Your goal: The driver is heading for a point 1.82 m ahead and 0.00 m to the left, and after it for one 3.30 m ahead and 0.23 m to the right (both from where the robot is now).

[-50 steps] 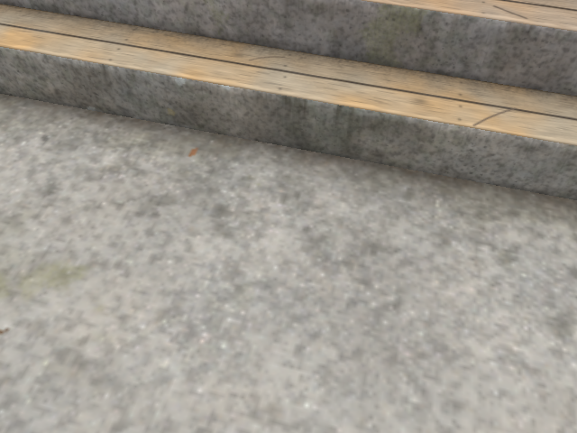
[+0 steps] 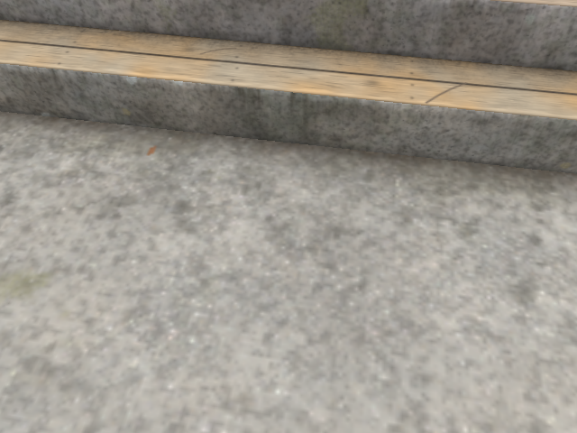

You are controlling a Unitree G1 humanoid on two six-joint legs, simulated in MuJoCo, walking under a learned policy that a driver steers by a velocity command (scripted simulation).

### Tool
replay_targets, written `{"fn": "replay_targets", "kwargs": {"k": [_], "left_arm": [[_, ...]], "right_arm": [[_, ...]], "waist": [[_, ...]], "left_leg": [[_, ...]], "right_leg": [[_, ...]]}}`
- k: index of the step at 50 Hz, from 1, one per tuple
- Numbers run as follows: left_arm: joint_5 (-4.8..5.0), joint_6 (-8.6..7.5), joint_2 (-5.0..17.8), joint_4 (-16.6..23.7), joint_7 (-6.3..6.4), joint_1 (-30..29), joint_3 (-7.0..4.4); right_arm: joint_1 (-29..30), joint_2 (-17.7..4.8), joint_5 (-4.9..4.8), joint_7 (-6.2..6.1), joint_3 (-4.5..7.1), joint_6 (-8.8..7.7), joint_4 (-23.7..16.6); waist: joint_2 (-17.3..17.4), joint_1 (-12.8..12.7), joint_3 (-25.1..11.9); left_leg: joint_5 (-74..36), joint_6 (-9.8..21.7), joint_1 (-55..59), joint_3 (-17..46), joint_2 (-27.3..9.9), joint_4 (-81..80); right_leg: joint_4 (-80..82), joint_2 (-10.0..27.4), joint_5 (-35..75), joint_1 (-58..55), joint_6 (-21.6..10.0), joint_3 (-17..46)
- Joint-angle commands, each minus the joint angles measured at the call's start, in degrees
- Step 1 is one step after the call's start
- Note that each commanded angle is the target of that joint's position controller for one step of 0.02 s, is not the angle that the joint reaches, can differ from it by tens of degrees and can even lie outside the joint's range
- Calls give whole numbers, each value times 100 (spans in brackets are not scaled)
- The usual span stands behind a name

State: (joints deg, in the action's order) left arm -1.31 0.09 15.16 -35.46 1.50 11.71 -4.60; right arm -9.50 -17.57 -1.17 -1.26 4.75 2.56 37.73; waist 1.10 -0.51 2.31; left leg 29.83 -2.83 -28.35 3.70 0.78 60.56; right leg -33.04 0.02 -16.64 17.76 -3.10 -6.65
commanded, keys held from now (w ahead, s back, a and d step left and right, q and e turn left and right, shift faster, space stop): q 0.24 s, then no key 0.02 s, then e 0.06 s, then w+e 0.68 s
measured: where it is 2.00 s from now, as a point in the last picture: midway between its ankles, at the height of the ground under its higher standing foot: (339, 309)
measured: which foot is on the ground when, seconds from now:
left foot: up 0.00-0.20, down 0.22-0.88, up 0.90-1.00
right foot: down 0.00-0.22, up 0.24-0.86, down 0.88-1.00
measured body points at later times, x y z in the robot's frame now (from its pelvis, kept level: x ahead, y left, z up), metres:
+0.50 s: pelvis +0.01 +0.07 +0.02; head +0.02 +0.09 +0.47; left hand +0.08 +0.37 -0.10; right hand +0.18 -0.17 -0.07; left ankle -0.02 +0.14 -0.73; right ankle +0.05 -0.09 -0.65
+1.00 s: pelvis +0.20 -0.02 +0.00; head +0.25 -0.04 +0.45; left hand +0.39 +0.23 -0.09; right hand +0.25 -0.32 -0.12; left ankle +0.10 +0.15 -0.63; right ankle +0.24 -0.11 -0.73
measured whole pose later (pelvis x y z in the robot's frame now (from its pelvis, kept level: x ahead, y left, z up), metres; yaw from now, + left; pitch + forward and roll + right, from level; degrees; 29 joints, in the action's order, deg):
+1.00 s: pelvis +0.20 -0.02 +0.00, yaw -7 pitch +3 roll +0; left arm 1.4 -2.6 16.9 -37.1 -2.0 11.5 -3.6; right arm -16.2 -17.8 -0.9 0.1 3.7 -5.5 44.0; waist 1.0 1.4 2.8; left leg 23.3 -0.8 -22.2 0.6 -4.1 68.8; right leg -33.4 -2.9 -13.0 23.1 -4.1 -1.2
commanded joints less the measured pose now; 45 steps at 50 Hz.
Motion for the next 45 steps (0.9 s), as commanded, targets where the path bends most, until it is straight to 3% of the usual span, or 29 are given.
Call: {"fn": "replay_targets", "kwargs": {"k": [1, 3, 5, 6, 8, 10, 11, 12, 13, 14, 15, 16, 17, 18, 20, 22, 29, 35, 39, 41, 42, 43, 44, 45], "left_arm": [[42, -128, 809, 458, 82, -428, -191], [24, -52, 836, 389, 113, -402, -206], [49, 4, 942, 310, 116, -317, -246], [75, 24, 1031, 260, 107, -246, -277], [157, 45, 1135, 187, 87, -188, -311], [269, 60, 1053, 99, 69, -217, -291], [229, 53, 851, -33, 41, 69, -244], [-33, 57, 483, 143, 16, -22, -127], [-35, 30, 570, 449, 69, -574, -106], [105, 49, 837, 372, 91, -751, -171], [170, 78, 850, 238, 96, -619, -180], [122, 97, 810, 37, 127, -440, -186], [71, 99, 803, -79, 102, -238, -184], [105, 83, 754, -218, 29, -28, -171], [258, 47, 768, -223, -61, -136, -160], [288, -25, 784, -120, -59, -464, -153], [255, -175, 565, -213, -121, -330, -118], [263, -207, 342, 24, -262, -753, 11], [290, -217, 328, 276, -401, -1057, 74], [294, -208, 409, 370, -454, -1040, 58], [280, -200, 512, 363, -460, -814, 7], [270, -192, 667, 227, -452, -227, -102], [292, -164, 1042, -76, -393, 761, -316], [347, -107, 1580, -235, -268, 1756, -497]], "right_arm": [[35, -429, -43, 5, 149, 49, -411], [163, -269, -36, 69, 73, 73, -496], [402, -146, -25, 159, -9, 64, -662], [419, -188, -31, 193, -5, 59, -710], [272, -340, -37, 245, 53, 70, -722], [-150, -421, -13, 243, 133, 95, -583], [-403, -669, 13, 182, 234, 90, -528], [-622, -1334, 28, 77, 399, 43, -639], [-485, -1561, 284, 114, 385, -95, -798], [-408, -1171, 332, 152, 263, -214, -775], [-138, -872, 288, 138, 146, -283, -690], [134, -608, 195, 105, 69, -292, -672], [140, -395, 93, 75, -6, -295, -566], [-87, -330, 78, 57, -45, -305, -422], [-361, -469, 143, 37, -7, -366, -304], [-467, -551, 213, -7, 16, -475, -229], [-647, -577, 162, -13, 105, -705, 70], [-841, -696, 126, 38, 195, -717, 330], [-938, -846, 23, 94, 258, -670, 476], [-914, -967, -32, 112, 292, -631, 519], [-830, -1065, -51, 107, 310, -612, 515], [-700, -1108, -78, 93, 308, -584, 506], [-825, -924, -53, 73, 228, -580, 501], [-855, -554, 155, 71, 64, -619, 343]], "waist": [[-550, 107, -424], [-743, 12, -510], [-896, -124, -654], [-972, -153, -738], [-1050, -100, -847], [-970, 124, -872], [-470, 149, -828], [1172, 103, -724], [1587, 330, -955], [900, 467, -1012], [761, 235, -815], [453, 88, -813], [521, 30, -896], [637, 36, -969], [710, 203, -678], [610, 297, -277], [431, 306, -14], [320, 504, 253], [333, 574, 373], [367, 481, 324], [429, 292, 142], [378, -104, -239], [172, -539, -868], [-706, -904, -1399]], "left_leg": [[-254, -141, -853, 34, -406, 702], [-497, -198, -429, -302, -378, -1], [-391, -140, -12, -501, -369, -846], [-380, -99, 167, -593, -333, -1162], [-715, 38, 530, -770, -230, -1860], [-1546, 312, 1355, -1000, 27, -3012], [-2294, 538, 2057, -602, -34, -3530], [-4318, 1133, 2982, 1499, -1463, -3827], [-4822, 2391, 2568, 2843, -2512, -4005], [-4491, 2409, 2493, 2277, -2312, -4093], [-4165, 2031, 2281, 1654, -1953, -4019], [-3833, 1691, 2222, 1267, -1613, -3969], [-3364, 1556, 2214, 1022, -1431, -4075], [-2498, 1509, 2219, 910, -1306, -4294], [-644, 1510, 2307, 1138, -1388, -4836], [-248, 1484, 2497, 1298, -1568, -5158], [-959, 1425, 2913, 563, -1769, -5502], [-1747, 1372, 2884, -328, -1805, -5495], [-1988, 1259, 2953, -762, -1843, -5259], [-2554, 1169, 3003, -916, -1881, -4948], [-3597, 1085, 2947, -1075, -1844, -4510], [-4848, 919, 2739, -1404, -1670, -3575], [-5460, 698, 2190, -1693, -1352, -2189], [-3161, 332, 534, -1724, -1044, -134]], "right_leg": [[1428, 1826, 2309, -917, -1101, 1600], [1364, 1535, 2224, -856, -974, 961], [1255, 1569, 2310, -956, -967, 670], [1197, 1670, 2419, -1021, -978, 654], [1011, 1827, 2379, -1095, -890, 625], [515, 1711, 1821, -761, -483, 306], [-143, 1453, 1109, -164, -60, -49], [-2024, 746, -1258, 1545, 555, -572], [-3287, 106, -2434, 2368, 778, 397], [-3780, 261, -2126, 2381, 767, 830], [-3722, 360, -1613, 2312, 705, 913], [-3502, 449, -1169, 2177, 710, 962], [-3375, 453, -690, 2034, 748, 859], [-3410, 410, -316, 1871, 753, 747], [-3234, 406, 146, 2162, 672, 768], [-2821, 408, 413, 2587, 573, 1004], [-1907, 420, 874, 2848, 596, 1336], [-1179, 602, 1101, 2679, 499, 946], [-675, 590, 743, 2314, 202, 593], [-486, 446, 386, 1927, -15, 366], [-383, 234, 247, 1412, -142, 165], [-82, -80, 422, 433, -290, -67], [50, -445, 553, -1112, -489, -140], [209, 573, 271, -2840, -915, 1516]]}}
Velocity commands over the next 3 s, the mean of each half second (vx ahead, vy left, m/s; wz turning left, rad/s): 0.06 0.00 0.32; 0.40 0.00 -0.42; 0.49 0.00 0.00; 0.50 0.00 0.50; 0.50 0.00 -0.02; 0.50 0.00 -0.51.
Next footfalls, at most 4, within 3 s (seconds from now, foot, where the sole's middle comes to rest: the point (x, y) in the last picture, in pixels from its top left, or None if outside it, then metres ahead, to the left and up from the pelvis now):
0.22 left None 0.02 0.15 -0.77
0.88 right None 0.28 -0.11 -0.77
1.40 left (299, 353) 0.65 0.02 -0.77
1.88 right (368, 267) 0.90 -0.17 -0.77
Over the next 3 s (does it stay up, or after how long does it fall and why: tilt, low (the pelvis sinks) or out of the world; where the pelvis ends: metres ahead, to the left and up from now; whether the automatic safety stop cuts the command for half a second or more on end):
stays up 1.15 -0.02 0.01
